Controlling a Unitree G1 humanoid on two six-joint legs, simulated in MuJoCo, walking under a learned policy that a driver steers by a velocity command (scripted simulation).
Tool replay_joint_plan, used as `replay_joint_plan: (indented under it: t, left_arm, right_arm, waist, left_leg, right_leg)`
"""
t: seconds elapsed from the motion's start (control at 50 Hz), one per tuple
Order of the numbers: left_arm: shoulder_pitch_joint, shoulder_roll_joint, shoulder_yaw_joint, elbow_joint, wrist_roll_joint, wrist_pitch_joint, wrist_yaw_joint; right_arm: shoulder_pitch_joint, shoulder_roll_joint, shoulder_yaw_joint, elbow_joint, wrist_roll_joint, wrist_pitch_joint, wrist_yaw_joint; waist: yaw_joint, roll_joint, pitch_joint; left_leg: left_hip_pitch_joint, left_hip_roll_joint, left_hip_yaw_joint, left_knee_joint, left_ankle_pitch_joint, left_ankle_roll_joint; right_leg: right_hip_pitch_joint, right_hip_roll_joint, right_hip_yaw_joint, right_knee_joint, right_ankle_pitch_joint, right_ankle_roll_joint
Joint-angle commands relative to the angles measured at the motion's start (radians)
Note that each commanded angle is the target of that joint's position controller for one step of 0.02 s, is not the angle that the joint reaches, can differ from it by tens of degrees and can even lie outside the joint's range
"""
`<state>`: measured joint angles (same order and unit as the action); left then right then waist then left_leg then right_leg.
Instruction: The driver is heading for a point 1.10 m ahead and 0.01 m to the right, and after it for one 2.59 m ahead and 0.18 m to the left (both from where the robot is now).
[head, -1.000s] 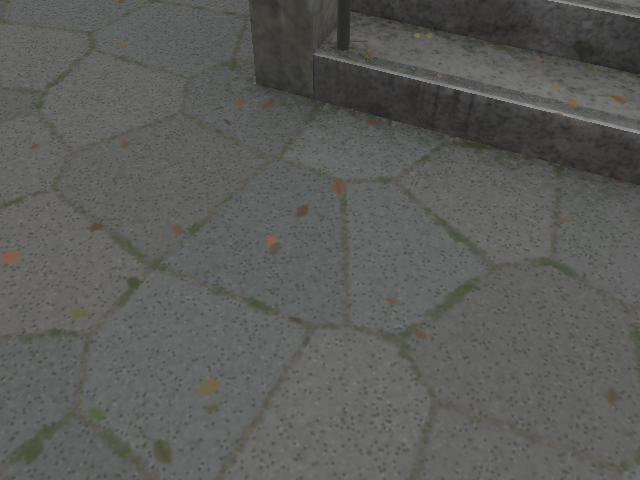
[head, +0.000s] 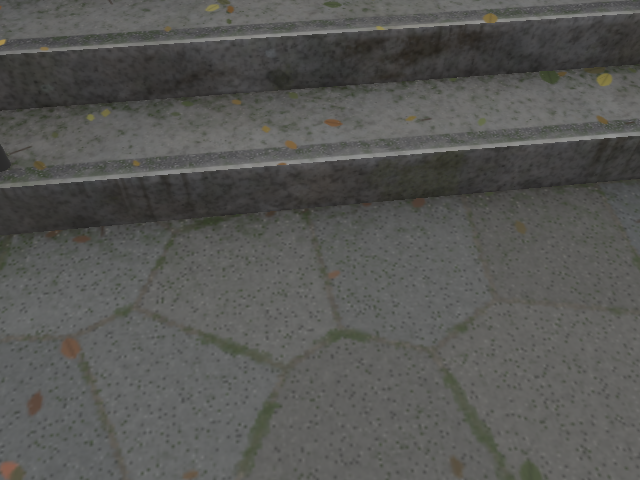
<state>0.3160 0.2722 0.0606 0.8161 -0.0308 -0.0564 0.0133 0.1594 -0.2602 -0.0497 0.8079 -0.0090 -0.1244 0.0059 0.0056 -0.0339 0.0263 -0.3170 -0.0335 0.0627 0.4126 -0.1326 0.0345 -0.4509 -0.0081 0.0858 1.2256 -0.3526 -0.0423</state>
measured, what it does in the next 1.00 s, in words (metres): walks ahead: right foot, then left foot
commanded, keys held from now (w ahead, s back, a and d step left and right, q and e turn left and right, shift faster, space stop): w+e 0.38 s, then w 0.04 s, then w+q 0.58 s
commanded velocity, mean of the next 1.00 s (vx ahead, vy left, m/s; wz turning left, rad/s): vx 0.50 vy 0.00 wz -0.14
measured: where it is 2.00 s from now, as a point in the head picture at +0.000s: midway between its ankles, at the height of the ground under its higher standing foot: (372, 270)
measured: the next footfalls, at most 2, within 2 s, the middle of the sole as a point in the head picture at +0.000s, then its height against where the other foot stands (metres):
right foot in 0.38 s outside the picture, level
left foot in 0.96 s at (357, 373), level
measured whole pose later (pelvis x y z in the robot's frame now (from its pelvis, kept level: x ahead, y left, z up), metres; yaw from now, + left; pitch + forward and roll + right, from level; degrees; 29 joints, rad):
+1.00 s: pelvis +0.55 -0.11 -0.02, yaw -4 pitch +3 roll +0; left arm 0.31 0.28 0.06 0.81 0.00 -0.06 0.02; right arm 0.12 -0.27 -0.06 0.70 0.02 -0.07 0.06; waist 0.02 0.01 0.04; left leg -0.53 -0.05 0.05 0.64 -0.17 0.11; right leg -0.10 -0.01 -0.10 0.91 -0.51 0.00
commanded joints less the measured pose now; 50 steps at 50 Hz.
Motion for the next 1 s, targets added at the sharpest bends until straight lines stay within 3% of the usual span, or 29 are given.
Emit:
replay_joint_plan:
  t: [0.02,0.1,0.18,0.28,0.3,0.34,0.36,0.38,0.4,0.42,0.44,0.46,0.48,0.5,0.52,0.58,0.66,0.74,0.84,0.9,0.92,0.94,0.96,0.98,1.0]
  left_arm:
    - [0.027,0.029,0.012,-0.084,-0.004,0.005,-0.006]
    - [-0.060,0.030,0.008,-0.147,0.009,0.014,-0.008]
    - [-0.181,0.026,0.000,-0.190,0.007,-0.001,-0.036]
    - [-0.319,0.034,-0.002,-0.269,0.003,0.003,-0.067]
    - [-0.322,0.043,0.002,-0.280,0.004,0.004,-0.071]
    - [-0.252,0.081,0.023,-0.282,0.009,0.009,-0.072]
    - [-0.116,0.118,0.047,-0.250,0.009,0.011,-0.069]
    - [0.077,0.190,0.087,-0.195,0.007,0.016,-0.052]
    - [0.129,0.317,0.111,-0.188,0.004,0.019,-0.034]
    - [0.152,0.288,0.091,-0.222,0.009,0.002,-0.039]
    - [0.148,0.197,0.064,-0.192,0.023,-0.009,-0.048]
    - [0.085,0.168,0.053,-0.193,0.021,-0.014,-0.049]
    - [-0.004,0.127,0.039,-0.206,0.020,-0.017,-0.049]
    - [-0.058,0.094,0.027,-0.212,0.028,-0.022,-0.049]
    - [-0.076,0.088,0.024,-0.209,0.034,-0.029,-0.049]
    - [-0.065,0.109,0.030,-0.171,0.039,-0.057,-0.043]
    - [-0.024,0.104,0.029,-0.127,0.047,-0.060,-0.022]
    - [-0.012,0.122,0.031,-0.097,0.043,-0.060,-0.010]
    - [0.033,0.138,0.039,-0.048,0.031,-0.033,0.001]
    - [-0.005,0.182,0.049,-0.057,0.026,-0.009,0.017]
    - [-0.016,0.197,0.052,-0.062,0.026,-0.001,0.024]
    - [-0.038,0.204,0.052,-0.068,0.023,0.005,0.029]
    - [-0.034,0.185,0.040,-0.082,0.029,-0.004,0.031]
    - [0.102,0.015,-0.014,-0.122,0.062,-0.035,0.002]
    - [0.006,0.086,-0.009,-0.127,0.028,-0.081,-0.020]
  right_arm:
    - [0.031,-0.083,-0.023,-0.022,0.000,-0.014,0.004]
    - [0.053,-0.137,-0.042,0.006,0.005,-0.018,0.004]
    - [0.071,-0.166,-0.046,0.013,0.007,-0.002,-0.002]
    - [0.138,-0.209,-0.055,0.035,0.029,0.029,-0.005]
    - [0.140,-0.219,-0.058,0.037,0.033,0.037,-0.006]
    - [0.127,-0.246,-0.065,0.030,0.037,0.051,-0.013]
    - [0.109,-0.249,-0.066,0.024,0.038,0.062,-0.018]
    - [0.122,-0.216,-0.053,0.012,0.028,0.063,-0.025]
    - [0.207,-0.081,-0.008,-0.035,-0.017,0.045,-0.013]
    - [0.185,-0.094,0.004,-0.056,0.008,-0.001,0.004]
    - [0.085,-0.177,-0.022,-0.057,0.058,-0.017,0.015]
    - [0.059,-0.163,-0.015,-0.066,0.063,-0.021,0.015]
    - [0.052,-0.154,-0.015,-0.048,0.043,-0.013,0.006]
    - [0.073,-0.155,-0.021,-0.037,0.033,0.002,0.004]
    - [0.104,-0.146,-0.022,-0.025,0.034,0.020,0.007]
    - [0.113,-0.110,-0.020,-0.014,0.031,0.056,0.001]
    - [0.020,-0.092,-0.021,-0.039,0.033,0.057,0.001]
    - [-0.072,-0.063,-0.010,-0.070,0.030,0.048,0.022]
    - [-0.165,-0.048,0.000,-0.142,0.026,0.043,0.059]
    - [-0.116,-0.080,-0.014,-0.169,0.029,0.048,0.071]
    - [-0.037,-0.109,-0.028,-0.159,0.030,0.052,0.068]
    - [0.108,-0.156,-0.054,-0.131,0.032,0.053,0.060]
    - [0.268,-0.230,-0.083,-0.105,0.030,0.060,0.040]
    - [0.281,-0.329,-0.101,-0.105,0.031,0.055,0.032]
    - [0.322,-0.248,-0.081,-0.114,0.026,0.048,0.029]
  waist:
    - [-0.001,0.108,-0.042]
    - [-0.005,0.077,-0.009]
    - [-0.046,0.074,0.009]
    - [-0.089,0.086,0.050]
    - [-0.082,0.092,0.049]
    - [-0.024,0.127,-0.010]
    - [0.057,0.119,-0.081]
    - [0.141,0.071,-0.181]
    - [0.075,-0.210,-0.261]
    - [0.086,-0.208,-0.453]
    - [0.121,-0.082,-0.343]
    - [0.085,-0.055,-0.230]
    - [0.043,0.015,-0.166]
    - [0.005,-0.001,-0.133]
    - [-0.019,-0.019,-0.125]
    - [-0.036,-0.010,-0.078]
    - [0.003,-0.015,-0.015]
    - [0.044,-0.017,0.031]
    - [0.079,-0.006,0.069]
    - [0.024,-0.059,-0.003]
    - [-0.021,-0.079,-0.059]
    - [-0.103,-0.062,-0.136]
    - [-0.180,0.013,-0.234]
    - [-0.056,0.306,-0.336]
    - [-0.136,0.211,-0.456]
  left_leg:
    - [0.160,0.284,-0.255,-0.260,0.036,0.171]
    - [0.176,0.305,-0.134,-0.295,0.161,0.193]
    - [0.215,0.273,0.005,-0.276,0.211,0.153]
    - [0.340,0.317,0.060,-0.227,0.201,0.115]
    - [0.367,0.326,0.073,-0.195,0.264,0.106]
    - [0.390,0.323,0.116,-0.038,0.593,0.082]
    - [0.359,0.294,0.153,0.150,0.725,0.061]
    - [0.187,0.252,0.167,0.416,0.643,0.021]
    - [-0.261,0.123,0.150,0.802,-0.169,-0.039]
    - [-0.445,0.016,-0.093,0.994,-0.471,-0.038]
    - [-0.532,0.078,-0.138,1.018,-0.373,-0.016]
    - [-0.521,0.123,-0.120,0.951,-0.284,-0.001]
    - [-0.455,0.172,-0.117,0.883,-0.215,-0.005]
    - [-0.378,0.201,-0.128,0.827,-0.170,-0.009]
    - [-0.319,0.212,-0.131,0.808,-0.136,-0.014]
    - [-0.324,0.203,-0.127,0.740,-0.039,-0.037]
    - [-0.417,0.159,-0.167,0.541,0.158,-0.046]
    - [-0.407,0.125,-0.125,0.326,0.296,-0.029]
    - [-0.481,0.105,-0.060,0.215,0.171,0.013]
    - [-0.340,0.030,0.032,0.206,0.013,0.067]
    - [-0.228,-0.010,0.057,0.211,-0.030,0.091]
    - [-0.019,-0.047,0.056,0.152,0.014,0.126]
    - [0.293,0.038,-0.113,0.120,0.052,0.183]
    - [0.690,0.313,-0.660,0.094,-0.040,0.385]
    - [0.778,0.357,-0.913,-0.070,-0.190,0.418]
  right_leg:
    - [-0.182,-0.122,0.029,-0.008,0.061,0.003]
    - [-0.280,-0.143,0.031,-0.141,0.182,0.019]
    - [-0.256,-0.126,-0.029,-0.375,0.381,0.012]
    - [-0.249,-0.095,-0.106,-0.539,0.314,-0.019]
    - [-0.235,-0.081,-0.124,-0.556,0.262,-0.034]
    - [-0.097,-0.009,-0.184,-0.579,0.159,-0.074]
    - [0.080,0.048,-0.216,-0.636,0.184,-0.105]
    - [0.385,0.061,-0.163,-0.659,0.223,-0.148]
    - [0.756,-0.226,0.319,-0.693,0.200,-0.286]
    - [0.881,-0.366,0.767,-0.898,0.042,-0.407]
    - [0.817,-0.342,0.617,-0.927,0.102,-0.327]
    - [0.663,-0.315,0.456,-0.914,0.207,-0.286]
    - [0.508,-0.273,0.327,-0.915,0.315,-0.248]
    - [0.397,-0.237,0.240,-0.940,0.383,-0.228]
    - [0.332,-0.219,0.196,-0.974,0.398,-0.220]
    - [0.274,-0.203,0.069,-1.042,0.494,-0.213]
    - [0.328,-0.179,-0.059,-1.076,0.497,-0.164]
    - [0.388,-0.192,-0.135,-1.107,0.458,-0.128]
    - [0.572,-0.253,-0.185,-1.026,0.608,-0.117]
    - [0.608,-0.255,-0.227,-0.861,1.055,-0.083]
    - [0.601,-0.248,-0.241,-0.742,1.204,-0.070]
    - [0.530,-0.218,-0.262,-0.548,1.212,-0.043]
    - [0.307,-0.172,-0.260,-0.259,0.937,-0.006]
    - [-0.179,0.046,-0.182,0.125,-0.137,0.062]
    - [-0.320,0.075,0.039,0.246,-0.226,0.044]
